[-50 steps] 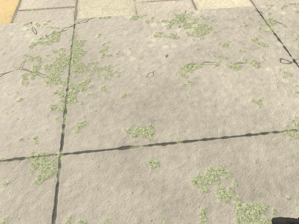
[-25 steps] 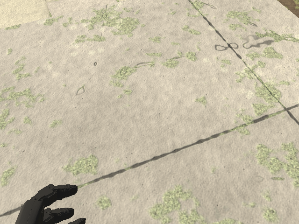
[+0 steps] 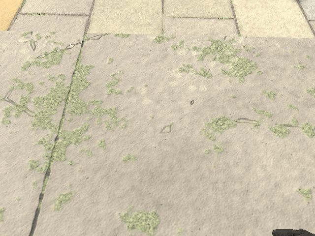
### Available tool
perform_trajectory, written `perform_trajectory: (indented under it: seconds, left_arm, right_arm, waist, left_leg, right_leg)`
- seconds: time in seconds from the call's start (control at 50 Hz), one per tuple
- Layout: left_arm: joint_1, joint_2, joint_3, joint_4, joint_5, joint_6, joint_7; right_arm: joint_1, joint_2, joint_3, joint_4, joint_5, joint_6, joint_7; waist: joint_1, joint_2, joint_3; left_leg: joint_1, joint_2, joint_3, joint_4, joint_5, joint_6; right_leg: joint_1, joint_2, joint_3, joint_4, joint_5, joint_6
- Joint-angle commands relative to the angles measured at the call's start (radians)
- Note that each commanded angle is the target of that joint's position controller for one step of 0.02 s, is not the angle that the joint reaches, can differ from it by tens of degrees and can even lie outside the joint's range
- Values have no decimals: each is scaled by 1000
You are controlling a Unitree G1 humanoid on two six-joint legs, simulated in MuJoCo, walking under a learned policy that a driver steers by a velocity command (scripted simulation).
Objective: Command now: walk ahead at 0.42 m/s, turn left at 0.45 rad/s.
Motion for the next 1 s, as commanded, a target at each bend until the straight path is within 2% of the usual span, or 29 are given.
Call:
perform_trajectory:
  seconds: [0.02,0.04,0.06,0.08,0.1,0.12,0.14,0.16,0.22,0.28,0.32,0.38,0.42,0.44,0.46,0.48,0.5,0.52,0.54,0.56,0.62,0.74,1.0]
  left_arm:
    - [39,62,-2,-115,40,-19,4]
    - [44,66,-19,-119,27,-53,-8]
    - [-64,152,4,-121,-17,-66,-16]
    - [-95,134,-2,-130,-23,-70,-12]
    - [-106,128,-1,-114,-1,-65,-1]
    - [-103,138,7,-108,13,-53,5]
    - [-82,133,8,-101,14,-36,6]
    - [-54,115,6,-92,15,-22,8]
    - [-51,79,-4,-86,24,0,17]
    - [-119,61,-14,-92,25,2,14]
    - [-169,63,-17,-96,20,-1,6]
    - [-204,77,-14,-97,19,-2,-2]
    - [-200,84,-10,-92,27,-6,-7]
    - [-172,82,-9,-81,34,-10,-10]
    - [-160,111,-4,-74,43,-16,-8]
    - [-170,168,5,-81,50,-16,-2]
    - [-190,130,-4,-69,48,-8,0]
    - [-218,71,-16,-70,35,1,-4]
    - [-233,61,-19,-69,29,7,-11]
    - [-240,68,-17,-64,29,9,-17]
    - [-236,81,-14,-32,27,-2,-24]
    - [-262,75,-16,24,23,6,-12]
    - [-311,67,-17,129,22,38,6]
  right_arm:
    - [332,-337,-116,10,-11,6,-40]
    - [310,-313,-98,-38,-21,-8,-36]
    - [282,-236,-74,-35,-28,-17,-29]
    - [239,-198,-64,-23,-20,-25,-28]
    - [181,-159,-54,-23,-9,-28,-30]
    - [140,-131,-44,-28,-13,-27,-35]
    - [120,-130,-41,-33,-25,-27,-37]
    - [108,-135,-43,-30,-30,-30,-38]
    - [100,-147,-43,-5,-32,-36,-49]
    - [93,-139,-36,17,-28,-18,-64]
    - [108,-141,-33,36,-33,-8,-70]
    - [117,-133,-25,67,-37,3,-67]
    - [103,-124,-19,82,-30,8,-66]
    - [89,-113,-13,87,-21,10,-67]
    - [127,-95,-6,98,-25,5,-67]
    - [204,-84,-4,105,-50,-4,-65]
    - [275,-63,0,132,-49,-4,-69]
    - [230,-76,3,134,-48,5,-72]
    - [200,-99,-2,135,-39,19,-75]
    - [172,-106,-5,139,-31,34,-79]
    - [159,-110,-8,148,-32,60,-83]
    - [163,-99,-10,201,-27,55,-88]
    - [192,-84,0,299,-30,36,-96]
  waist:
    - [-128,204,-280]
    - [-126,169,-478]
    - [-166,34,-405]
    - [-134,16,-276]
    - [-98,-33,-188]
    - [-68,-9,-153]
    - [-42,15,-147]
    - [-25,18,-151]
    - [-11,35,-155]
    - [-33,61,-158]
    - [-60,61,-154]
    - [-76,68,-132]
    - [-60,67,-117]
    - [-33,55,-116]
    - [-35,8,-125]
    - [-96,-84,-162]
    - [-128,-174,-206]
    - [-103,-170,-198]
    - [-86,-136,-174]
    - [-75,-108,-149]
    - [-66,-88,-133]
    - [-58,-41,-138]
    - [-57,-21,-58]
  left_leg:
    - [813,200,-437,-43,197,215]
    - [936,374,-859,-201,250,362]
    - [867,344,-680,-222,410,294]
    - [728,300,-509,-203,518,248]
    - [588,251,-397,-208,548,200]
    - [474,221,-334,-236,572,178]
    - [393,200,-297,-264,605,167]
    - [352,188,-264,-282,653,170]
    - [327,159,-175,-299,735,159]
    - [349,125,-121,-296,652,120]
    - [366,129,-124,-296,590,109]
    - [392,158,-166,-271,505,110]
    - [393,168,-195,-220,451,97]
    - [375,148,-195,-182,388,69]
    - [349,102,-190,-145,286,20]
    - [295,27,-161,-100,102,-26]
    - [255,-10,-132,-103,-102,-68]
    - [272,-9,-126,-134,-152,-86]
    - [272,-9,-124,-148,-137,-84]
    - [275,-9,-126,-152,-102,-76]
    - [310,5,-141,-165,-14,-68]
    - [331,14,-138,-169,72,-76]
    - [294,17,-123,-222,-52,-82]
  right_leg:
    - [-597,-29,66,796,233,-11]
    - [-750,104,303,1015,-197,11]
    - [-799,37,382,1024,-125,-4]
    - [-807,-9,363,946,-55,-16]
    - [-781,-50,346,867,-3,-12]
    - [-713,-70,345,817,36,-10]
    - [-637,-73,346,797,68,-6]
    - [-603,-67,338,767,94,5]
    - [-597,-54,325,626,196,27]
    - [-577,-52,321,431,332,34]
    - [-549,-43,319,325,404,33]
    - [-520,-30,327,228,386,20]
    - [-478,-17,322,148,356,-8]
    - [-407,-8,313,49,441,-30]
    - [-311,-44,357,-17,689,-55]
    - [-201,-133,433,40,976,-98]
    - [-149,-176,474,76,975,-182]
    - [-178,-164,480,69,865,-196]
    - [-210,-126,451,61,740,-172]
    - [-234,-94,425,68,680,-148]
    - [-256,-65,392,75,673,-119]
    - [-215,-48,373,91,703,-126]
    - [-220,-10,352,47,505,-103]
